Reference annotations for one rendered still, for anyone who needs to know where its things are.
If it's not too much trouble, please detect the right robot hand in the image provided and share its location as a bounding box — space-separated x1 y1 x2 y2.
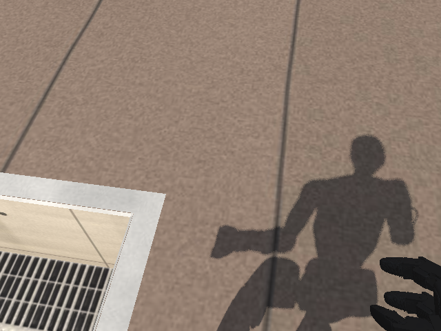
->
370 257 441 331

